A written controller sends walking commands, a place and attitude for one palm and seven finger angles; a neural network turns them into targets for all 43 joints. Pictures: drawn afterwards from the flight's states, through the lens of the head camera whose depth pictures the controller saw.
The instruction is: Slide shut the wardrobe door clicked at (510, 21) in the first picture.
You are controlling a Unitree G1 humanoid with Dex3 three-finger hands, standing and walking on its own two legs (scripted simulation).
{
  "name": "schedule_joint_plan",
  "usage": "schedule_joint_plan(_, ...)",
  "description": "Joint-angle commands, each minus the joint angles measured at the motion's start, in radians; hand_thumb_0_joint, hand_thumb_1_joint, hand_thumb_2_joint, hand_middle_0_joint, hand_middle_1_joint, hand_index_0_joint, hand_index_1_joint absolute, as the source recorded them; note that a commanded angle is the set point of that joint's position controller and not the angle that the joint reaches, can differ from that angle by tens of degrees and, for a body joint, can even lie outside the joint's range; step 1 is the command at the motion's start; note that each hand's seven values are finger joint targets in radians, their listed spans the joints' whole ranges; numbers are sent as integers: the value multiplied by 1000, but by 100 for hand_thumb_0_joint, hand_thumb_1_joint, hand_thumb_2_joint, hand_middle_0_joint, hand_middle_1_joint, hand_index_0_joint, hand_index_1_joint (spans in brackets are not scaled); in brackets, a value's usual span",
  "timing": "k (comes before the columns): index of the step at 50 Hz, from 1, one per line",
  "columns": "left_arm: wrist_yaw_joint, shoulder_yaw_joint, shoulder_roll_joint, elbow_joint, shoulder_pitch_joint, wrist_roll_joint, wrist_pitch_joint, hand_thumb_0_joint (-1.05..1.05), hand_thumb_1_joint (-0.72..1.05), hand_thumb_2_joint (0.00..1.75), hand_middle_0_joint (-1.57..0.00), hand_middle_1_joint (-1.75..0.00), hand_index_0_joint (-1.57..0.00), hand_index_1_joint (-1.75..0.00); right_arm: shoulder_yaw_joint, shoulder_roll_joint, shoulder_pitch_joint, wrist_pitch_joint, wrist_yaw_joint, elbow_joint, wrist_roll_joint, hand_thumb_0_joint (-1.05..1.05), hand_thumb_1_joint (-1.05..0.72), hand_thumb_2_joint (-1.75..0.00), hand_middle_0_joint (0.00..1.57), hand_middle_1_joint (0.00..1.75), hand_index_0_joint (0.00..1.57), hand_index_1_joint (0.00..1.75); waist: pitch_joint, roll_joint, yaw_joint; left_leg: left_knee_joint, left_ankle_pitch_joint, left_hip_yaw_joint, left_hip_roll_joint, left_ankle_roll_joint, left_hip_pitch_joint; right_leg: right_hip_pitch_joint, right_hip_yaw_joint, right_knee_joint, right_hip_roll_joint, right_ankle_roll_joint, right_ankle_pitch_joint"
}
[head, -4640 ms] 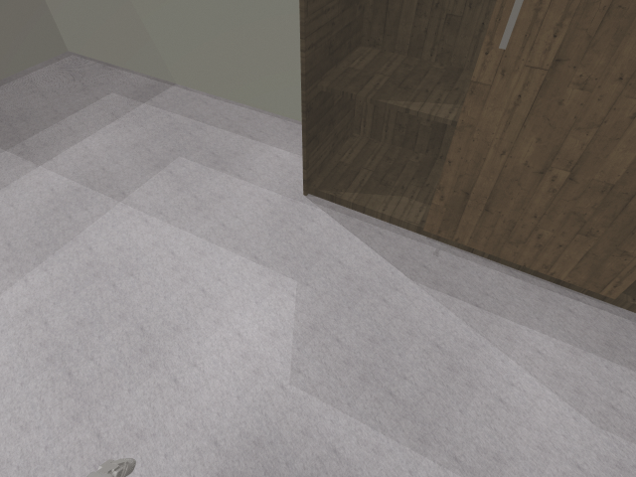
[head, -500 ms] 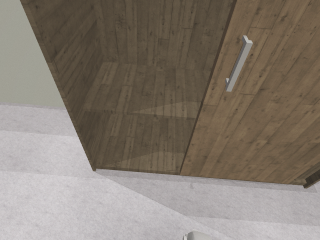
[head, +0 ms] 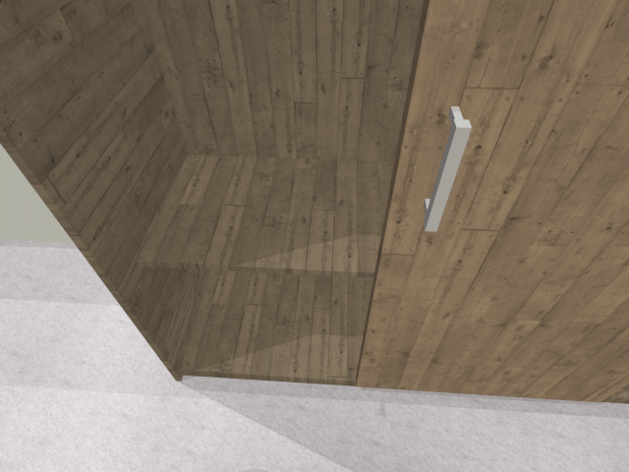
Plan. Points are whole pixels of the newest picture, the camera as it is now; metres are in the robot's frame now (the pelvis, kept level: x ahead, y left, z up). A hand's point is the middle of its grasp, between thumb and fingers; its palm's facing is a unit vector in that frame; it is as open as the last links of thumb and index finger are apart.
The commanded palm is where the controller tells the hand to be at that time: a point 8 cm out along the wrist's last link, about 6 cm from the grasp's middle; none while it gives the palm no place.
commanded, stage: come to a stop and stand still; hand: right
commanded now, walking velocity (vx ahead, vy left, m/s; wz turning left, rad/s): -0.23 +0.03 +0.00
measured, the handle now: (442, 173) +0.47 -0.15 +0.15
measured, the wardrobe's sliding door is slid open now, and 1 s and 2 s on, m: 0.57 0.57 0.57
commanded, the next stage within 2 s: look again from close up in 1.34 s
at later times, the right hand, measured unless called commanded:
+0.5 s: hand out of the picture +0.04 -0.19 -0.18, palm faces +0.06 +0.97 -0.23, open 7.4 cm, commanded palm none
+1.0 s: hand out of the picture -0.07 -0.18 -0.18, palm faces +0.02 +0.99 -0.16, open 7.4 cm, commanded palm none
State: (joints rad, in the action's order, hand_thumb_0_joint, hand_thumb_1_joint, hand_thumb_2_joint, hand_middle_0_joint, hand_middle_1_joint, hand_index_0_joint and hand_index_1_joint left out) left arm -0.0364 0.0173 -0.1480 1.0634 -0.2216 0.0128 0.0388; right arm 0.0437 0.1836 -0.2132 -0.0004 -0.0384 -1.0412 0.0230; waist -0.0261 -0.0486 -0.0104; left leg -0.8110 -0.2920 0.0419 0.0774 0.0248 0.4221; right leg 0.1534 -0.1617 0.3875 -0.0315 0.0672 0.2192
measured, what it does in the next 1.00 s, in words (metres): steps on the spot: left foot, then right foot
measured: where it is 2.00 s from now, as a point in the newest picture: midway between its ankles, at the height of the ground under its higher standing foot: outside the picture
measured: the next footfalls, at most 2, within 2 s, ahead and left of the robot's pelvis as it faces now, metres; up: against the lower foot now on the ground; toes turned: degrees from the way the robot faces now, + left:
left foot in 0.12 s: +0.08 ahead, +0.12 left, +0.00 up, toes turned +4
right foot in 0.50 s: -0.01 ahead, -0.13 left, +0.00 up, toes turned -1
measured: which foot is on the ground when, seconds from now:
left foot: up 0.00-0.10, down 0.12-0.52, up 0.54-0.70, down 0.72-1.00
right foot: down 0.00-0.16, up 0.18-0.48, down 0.50-1.00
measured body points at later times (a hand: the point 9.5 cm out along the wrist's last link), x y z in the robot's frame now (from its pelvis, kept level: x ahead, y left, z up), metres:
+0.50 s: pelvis -0.02 +0.00 -0.01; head +0.01 +0.00 +0.44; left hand +0.03 +0.24 -0.16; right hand +0.04 -0.24 -0.16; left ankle +0.04 +0.12 -0.74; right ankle -0.05 -0.13 -0.74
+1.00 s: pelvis -0.05 -0.02 +0.00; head -0.04 -0.02 +0.45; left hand -0.06 +0.20 -0.16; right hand -0.07 -0.23 -0.16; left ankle -0.04 +0.11 -0.74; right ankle -0.05 -0.13 -0.74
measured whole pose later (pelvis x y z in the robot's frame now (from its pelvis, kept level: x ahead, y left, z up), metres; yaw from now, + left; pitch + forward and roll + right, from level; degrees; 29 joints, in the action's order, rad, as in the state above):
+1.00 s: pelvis -0.05 -0.02 +0.00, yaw +1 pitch -1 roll +0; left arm -0.03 -0.01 -0.14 1.14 -0.28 0.00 0.00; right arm 0.00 0.13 -0.30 -0.01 -0.03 -1.16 0.01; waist -0.03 -0.01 -0.01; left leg -0.40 -0.20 0.01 0.02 0.01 0.18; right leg 0.15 -0.04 0.38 0.00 0.01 0.21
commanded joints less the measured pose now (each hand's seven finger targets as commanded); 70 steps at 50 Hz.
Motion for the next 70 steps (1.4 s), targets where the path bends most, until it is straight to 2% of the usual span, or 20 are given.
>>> schedule_joint_plan(1,-6,34,-125,-27,-27,4,-16,0,90,90,-20,-30,-20,-30,-1,43,-105,-28,-3,9,-2,0,-90,-90,20,30,20,30,-36,167,-7,126,1,1,-5,-4,-124,43,164,-52,307,81,-643)
schedule_joint_plan(5,-6,51,-141,-32,-31,3,-37,0,90,90,-20,-30,-20,-30,18,91,-105,-21,-1,41,1,0,-90,-90,20,30,20,30,-12,107,-23,305,284,-38,9,-29,-198,43,168,80,252,20,-505)
schedule_joint_plan(7,1,55,-95,-42,-78,-6,-50,0,90,90,-20,-30,-20,-30,27,153,-97,-6,-5,52,5,0,-90,-90,20,30,20,30,64,-57,8,314,772,-227,186,-126,-277,120,76,248,109,-60,-137)
schedule_joint_plan(8,4,51,-69,-43,-85,-8,-63,0,90,90,-20,-30,-20,-30,31,174,-109,3,-6,45,1,0,-90,-90,20,30,20,30,106,-198,-1,367,998,-283,268,-201,-328,170,61,392,34,-84,260)
schedule_joint_plan(9,2,55,-85,-50,-60,-8,-76,0,90,90,-20,-30,-20,-30,30,170,-104,2,-9,52,-2,0,-90,-90,20,30,20,30,136,-167,-23,393,1021,-289,301,-247,-326,192,135,541,28,-83,387)
schedule_joint_plan(11,2,57,-82,-49,-47,-8,-82,0,90,90,-20,-30,-20,-30,33,160,-41,1,-14,70,-1,0,-90,-90,20,30,20,30,126,-51,-3,388,928,-246,264,-260,-336,256,197,699,27,-92,328)
schedule_joint_plan(14,10,53,-80,-49,-55,-5,-88,0,90,90,-20,-30,-20,-30,38,153,3,-1,-18,93,2,0,-90,-90,20,30,20,30,105,-50,3,423,732,-192,231,-231,-300,260,196,679,49,-110,268)
schedule_joint_plan(18,16,44,-68,-63,-30,-8,-78,0,90,90,-20,-30,-20,-30,46,165,-25,-3,-12,79,9,0,-90,-90,20,30,20,30,108,-98,-28,452,568,-216,210,-229,-324,194,156,424,44,-110,279)
schedule_joint_plan(23,15,29,-58,-23,-139,-8,-58,0,90,90,-20,-30,-20,-30,39,153,13,-13,-1,60,-3,0,-90,-90,20,30,20,30,88,-109,23,455,146,-173,120,-126,-161,-52,115,16,34,-86,34)
schedule_joint_plan(26,11,35,-161,-54,-70,8,-43,0,90,90,-20,-30,-20,-30,18,66,21,-30,8,75,-11,0,-90,-90,20,30,20,30,-33,220,1,296,-38,-14,-38,-20,-110,137,376,-191,279,13,108)
schedule_joint_plan(27,6,32,-157,-62,-14,7,-40,0,90,90,-20,-30,-20,-30,16,65,38,-38,6,59,-1,0,-90,-90,20,30,20,30,-84,290,-1,211,-55,-12,-43,-12,-153,237,404,-252,291,32,165)
schedule_joint_plan(31,-7,20,-137,-47,17,4,-37,0,90,90,-20,-30,-20,-30,1,53,-52,-33,14,-2,-1,0,-90,-90,20,30,20,30,-85,192,-29,166,-50,-41,-37,-19,-151,160,301,-187,230,44,17)
schedule_joint_plan(34,-8,15,-126,-20,-23,-3,-29,0,90,90,-20,-30,-20,-30,-14,52,-102,-14,11,-39,-5,0,-90,-90,20,30,20,30,-41,135,-30,402,96,-60,-21,-17,-218,67,273,-82,189,26,-154)
schedule_joint_plan(38,-1,8,-102,13,-71,-11,-28,0,90,90,-20,-30,-20,-30,-23,80,-91,12,5,-70,-13,0,-90,-90,20,30,20,30,29,-27,17,460,255,-125,33,-46,-246,-20,214,-32,132,-43,-142)
schedule_joint_plan(55,1,-3,-67,66,-139,-5,-25,0,90,90,-20,-30,-20,-30,-30,26,-157,12,0,-98,-13,0,-90,-90,20,30,20,30,-71,35,6,500,45,-115,16,-43,-188,55,222,-108,122,-45,51)
schedule_joint_plan(56,16,-9,-102,-7,-19,-5,-1,0,90,90,-20,-30,-20,-30,-41,59,-219,49,-37,-106,7,0,-90,-90,20,30,20,30,-78,41,-38,446,428,-141,76,-45,-206,126,163,129,132,-75,-94)
schedule_joint_plan(57,20,-7,-50,-33,-97,-5,-15,0,90,90,-20,-30,-20,-30,-32,107,-178,53,-28,-63,-6,0,-90,-90,20,30,20,30,9,24,27,480,136,-196,108,-73,-198,90,178,101,77,-72,102)
schedule_joint_plan(59,28,-12,-65,-39,-137,9,-20,0,90,90,-20,-30,-20,-30,-32,94,-118,51,-14,-27,-7,0,-90,-90,20,30,20,30,-13,38,40,477,-163,-162,70,-87,-98,81,182,113,78,-57,78)
schedule_joint_plan(62,21,-13,-73,-46,-149,8,-10,0,90,90,-20,-30,-20,-30,-36,59,-131,40,-5,-14,-9,0,-90,-90,20,30,20,30,-46,118,27,396,-92,-109,10,-77,-122,155,239,21,113,-34,86)
schedule_joint_plan(70,15,-13,-102,-43,-128,4,1,0,90,90,-20,-30,-20,-30,-35,63,-132,35,2,-8,-10,0,-90,-90,20,30,20,30,-58,31,5,378,36,-102,9,-62,-180,165,246,-29,118,-26,43)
